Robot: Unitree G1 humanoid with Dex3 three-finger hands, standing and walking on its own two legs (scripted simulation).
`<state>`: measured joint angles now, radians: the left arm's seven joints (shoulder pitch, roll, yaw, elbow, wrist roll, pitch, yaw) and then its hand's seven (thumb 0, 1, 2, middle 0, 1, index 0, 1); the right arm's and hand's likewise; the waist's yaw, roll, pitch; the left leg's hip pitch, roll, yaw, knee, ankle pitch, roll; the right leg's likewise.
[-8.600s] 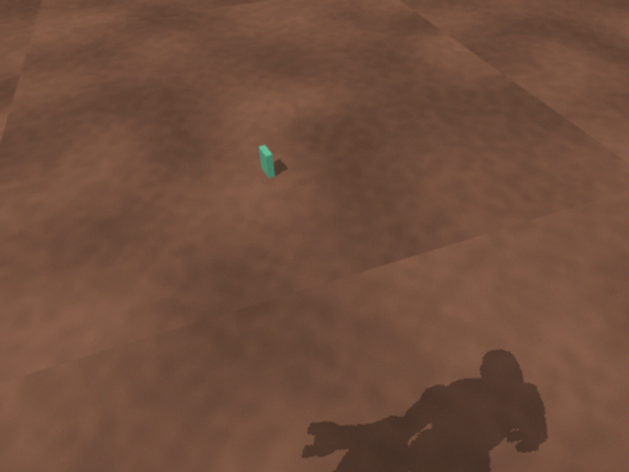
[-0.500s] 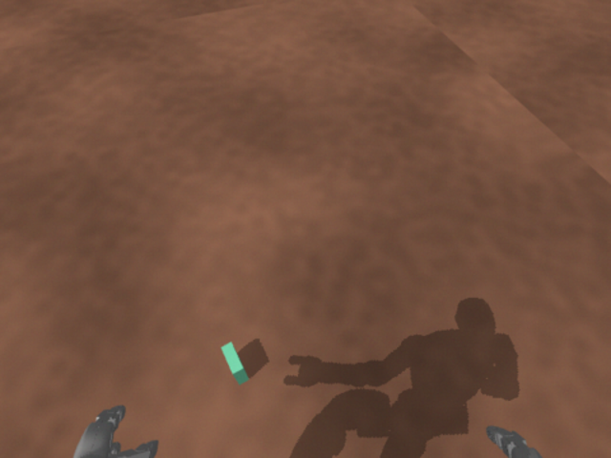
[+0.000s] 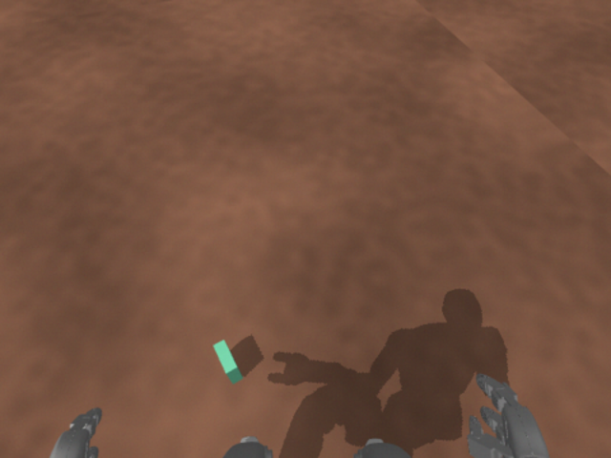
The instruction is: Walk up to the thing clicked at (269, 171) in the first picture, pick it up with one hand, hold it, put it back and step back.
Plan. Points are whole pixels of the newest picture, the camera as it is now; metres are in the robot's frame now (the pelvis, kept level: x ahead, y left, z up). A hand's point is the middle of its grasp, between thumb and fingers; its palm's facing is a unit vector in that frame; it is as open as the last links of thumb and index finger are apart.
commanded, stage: go down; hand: left
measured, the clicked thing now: (228, 362) +0.42 +0.22 -0.65
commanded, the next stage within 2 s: none
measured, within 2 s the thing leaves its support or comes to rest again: neither
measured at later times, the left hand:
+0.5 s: hand out of the picture +0.14 +0.27 -0.14, palm faces +0.11 -0.93 -0.34, open 17.0 cm
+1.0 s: hand (110, 417) +0.22 +0.33 -0.23, palm faces +0.20 -0.95 -0.24, open 16.9 cm
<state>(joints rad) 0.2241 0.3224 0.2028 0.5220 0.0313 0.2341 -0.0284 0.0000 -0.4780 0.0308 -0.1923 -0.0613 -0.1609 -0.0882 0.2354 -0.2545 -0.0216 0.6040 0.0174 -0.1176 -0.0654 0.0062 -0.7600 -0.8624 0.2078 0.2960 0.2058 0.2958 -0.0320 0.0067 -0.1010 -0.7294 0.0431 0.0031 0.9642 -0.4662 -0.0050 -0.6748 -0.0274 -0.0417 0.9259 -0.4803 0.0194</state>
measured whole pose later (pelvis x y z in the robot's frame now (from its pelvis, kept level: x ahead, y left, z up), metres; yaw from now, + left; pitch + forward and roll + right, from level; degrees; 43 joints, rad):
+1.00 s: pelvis -0.05 +0.00 -0.14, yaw -1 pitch +29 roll -3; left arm -0.05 0.49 0.49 0.69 -0.12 -0.23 -0.27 -0.01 -0.49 0.04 -0.16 -0.09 -0.14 -0.10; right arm 0.13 -0.30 -0.01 0.60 -0.01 -0.21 -0.06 0.01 -0.83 -0.88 0.21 0.30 0.21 0.30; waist -0.03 -0.02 -0.18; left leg -1.50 0.05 -0.04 1.63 -0.64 0.00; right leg -1.43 -0.03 -0.05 1.59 -0.67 0.02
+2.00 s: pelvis -0.10 +0.00 -0.32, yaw -6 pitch +32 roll -7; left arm -0.54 0.86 0.85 1.09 -0.22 -0.40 -0.69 -0.01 -0.60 0.06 -0.04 -0.08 -0.05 -0.07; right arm 0.08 -0.35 0.10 0.70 -0.05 -0.19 -0.04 0.00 -0.92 -0.90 0.21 0.30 0.21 0.29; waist -0.06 -0.03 -0.10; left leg -2.10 0.06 -0.12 2.21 -0.68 -0.01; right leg -2.01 0.00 -0.08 2.15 -0.71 0.01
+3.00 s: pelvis -0.10 +0.01 -0.42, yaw -12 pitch +21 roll -12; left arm -0.60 0.92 0.84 1.35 -0.23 -0.79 -0.60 -0.01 -0.61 0.00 -0.08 -0.08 -0.10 -0.06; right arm -0.08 -0.37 0.32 0.64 -0.22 -0.10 0.03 0.00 -0.91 -0.89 0.21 0.30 0.21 0.30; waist -0.18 -0.19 0.15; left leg -2.25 0.06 -0.26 2.56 -0.71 -0.01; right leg -2.12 0.04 -0.17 2.41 -0.69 0.03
